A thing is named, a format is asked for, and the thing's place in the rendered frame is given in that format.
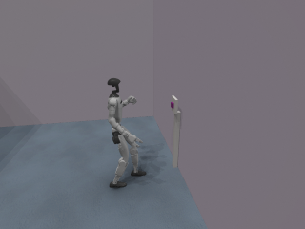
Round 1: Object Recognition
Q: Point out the left robot hand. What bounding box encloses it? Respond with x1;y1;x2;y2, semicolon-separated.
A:
127;95;137;105

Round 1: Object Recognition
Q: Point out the panel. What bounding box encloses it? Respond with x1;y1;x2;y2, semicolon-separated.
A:
171;95;181;168

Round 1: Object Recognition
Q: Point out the robot left forearm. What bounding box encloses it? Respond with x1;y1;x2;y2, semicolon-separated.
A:
122;99;129;107

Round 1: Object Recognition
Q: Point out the right robot upper arm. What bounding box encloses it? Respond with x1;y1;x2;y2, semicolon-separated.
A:
108;98;117;123

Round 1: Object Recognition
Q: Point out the right robot hand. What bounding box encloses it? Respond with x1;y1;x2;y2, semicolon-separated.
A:
127;134;143;148

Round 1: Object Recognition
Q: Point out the robot right forearm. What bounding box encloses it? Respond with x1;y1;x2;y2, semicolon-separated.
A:
109;118;130;138

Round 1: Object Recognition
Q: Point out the robot right thigh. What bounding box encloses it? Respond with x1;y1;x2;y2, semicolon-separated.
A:
112;132;129;165

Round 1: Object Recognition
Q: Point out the right robot foot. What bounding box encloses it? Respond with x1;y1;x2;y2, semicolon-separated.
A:
109;181;127;188

